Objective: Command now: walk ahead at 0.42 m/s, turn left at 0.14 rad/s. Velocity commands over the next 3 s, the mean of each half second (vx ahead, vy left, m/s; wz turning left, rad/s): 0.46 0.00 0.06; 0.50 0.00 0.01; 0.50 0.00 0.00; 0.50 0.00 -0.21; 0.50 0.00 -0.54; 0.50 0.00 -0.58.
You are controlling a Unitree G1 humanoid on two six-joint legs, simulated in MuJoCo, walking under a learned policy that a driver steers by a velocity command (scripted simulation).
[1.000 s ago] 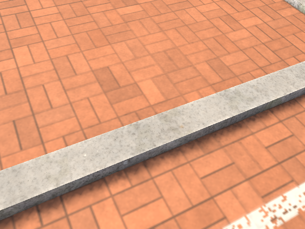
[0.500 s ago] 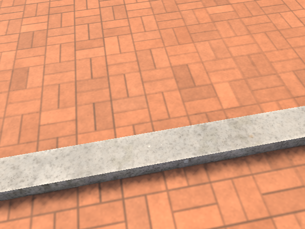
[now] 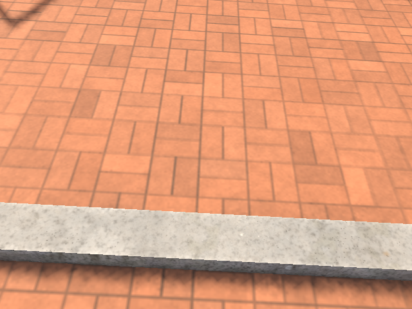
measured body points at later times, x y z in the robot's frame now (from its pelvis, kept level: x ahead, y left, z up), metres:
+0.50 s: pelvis +0.28 -0.06 +0.00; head +0.30 -0.07 +0.44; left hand +0.36 +0.22 -0.11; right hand +0.41 -0.33 -0.11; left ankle +0.28 +0.09 -0.66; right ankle +0.30 -0.14 -0.75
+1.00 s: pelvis +0.57 -0.02 +0.00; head +0.59 -0.02 +0.45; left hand +0.69 +0.24 -0.12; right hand +0.61 -0.29 -0.13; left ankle +0.50 +0.11 -0.75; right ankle +0.57 -0.14 -0.58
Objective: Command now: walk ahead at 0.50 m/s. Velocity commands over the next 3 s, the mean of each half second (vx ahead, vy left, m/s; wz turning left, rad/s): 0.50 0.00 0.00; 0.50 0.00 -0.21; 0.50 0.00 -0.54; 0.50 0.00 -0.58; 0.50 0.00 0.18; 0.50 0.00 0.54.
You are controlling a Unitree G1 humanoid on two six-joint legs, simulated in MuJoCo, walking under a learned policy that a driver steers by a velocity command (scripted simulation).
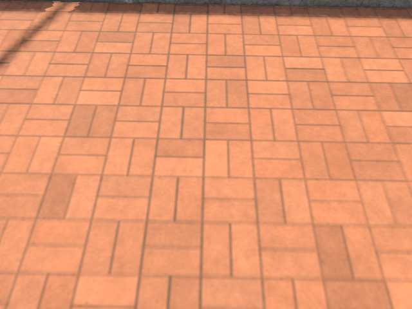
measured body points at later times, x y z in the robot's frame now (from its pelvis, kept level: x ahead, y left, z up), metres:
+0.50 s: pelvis +0.27 -0.01 +0.08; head +0.30 -0.02 +0.53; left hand +0.23 +0.25 -0.05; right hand +0.56 -0.21 +0.03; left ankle +0.36 +0.12 -0.64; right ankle +0.21 -0.13 -0.66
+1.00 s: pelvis +0.54 +0.06 +0.00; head +0.56 +0.06 +0.45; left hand +0.74 +0.29 -0.11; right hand +0.51 -0.20 -0.14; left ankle +0.47 +0.14 -0.74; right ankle +0.69 -0.13 -0.68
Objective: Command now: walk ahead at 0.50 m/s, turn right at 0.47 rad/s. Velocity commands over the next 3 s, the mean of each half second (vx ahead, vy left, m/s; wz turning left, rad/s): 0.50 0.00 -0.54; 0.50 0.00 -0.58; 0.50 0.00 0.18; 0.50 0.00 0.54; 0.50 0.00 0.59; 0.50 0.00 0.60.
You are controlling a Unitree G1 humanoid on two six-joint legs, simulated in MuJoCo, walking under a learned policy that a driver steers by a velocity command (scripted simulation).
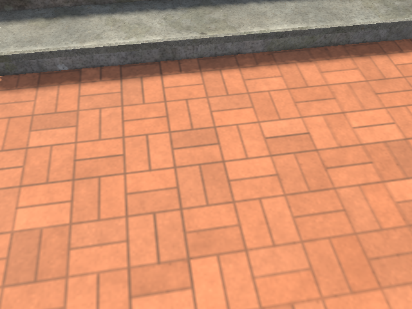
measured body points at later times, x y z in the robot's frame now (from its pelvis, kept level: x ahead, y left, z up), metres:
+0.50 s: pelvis +0.27 -0.05 +0.00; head +0.30 -0.07 +0.45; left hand +0.41 +0.20 -0.10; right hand +0.40 -0.36 -0.08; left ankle +0.48 +0.10 -0.68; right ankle +0.22 -0.11 -0.74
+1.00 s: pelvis +0.52 -0.10 +0.00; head +0.55 -0.12 +0.45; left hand +0.84 -0.01 -0.08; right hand +0.39 -0.36 -0.12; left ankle +0.54 +0.03 -0.74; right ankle +0.55 -0.32 -0.68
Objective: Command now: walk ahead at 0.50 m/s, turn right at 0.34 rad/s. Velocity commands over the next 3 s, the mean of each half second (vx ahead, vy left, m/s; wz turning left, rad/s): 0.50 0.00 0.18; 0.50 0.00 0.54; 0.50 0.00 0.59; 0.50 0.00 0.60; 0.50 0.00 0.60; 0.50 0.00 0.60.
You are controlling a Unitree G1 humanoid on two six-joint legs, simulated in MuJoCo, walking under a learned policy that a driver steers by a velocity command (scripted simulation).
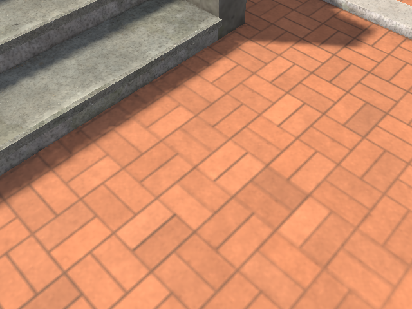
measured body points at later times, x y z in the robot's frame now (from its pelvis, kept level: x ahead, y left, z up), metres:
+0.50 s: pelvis +0.26 -0.05 +0.00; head +0.28 -0.05 +0.45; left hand +0.27 +0.24 -0.12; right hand +0.47 -0.28 -0.10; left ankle +0.39 +0.13 -0.68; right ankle +0.21 -0.16 -0.74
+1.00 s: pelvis +0.52 +0.07 +0.00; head +0.55 +0.10 +0.45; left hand +0.61 +0.39 -0.08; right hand +0.70 -0.16 -0.10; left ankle +0.46 +0.12 -0.74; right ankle +0.76 -0.03 -0.68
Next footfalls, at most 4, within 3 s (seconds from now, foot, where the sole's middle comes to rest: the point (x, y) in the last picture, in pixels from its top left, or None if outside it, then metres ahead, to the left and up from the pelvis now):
0.16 right None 0.25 -0.16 -0.78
0.68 left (159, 304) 0.50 0.14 -0.78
1.16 right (177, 212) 0.83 0.07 -0.78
1.66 left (83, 211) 0.86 0.41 -0.78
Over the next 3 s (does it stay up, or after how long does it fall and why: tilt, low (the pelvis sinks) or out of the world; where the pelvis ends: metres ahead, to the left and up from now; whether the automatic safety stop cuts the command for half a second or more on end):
stays up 1.17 0.84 0.09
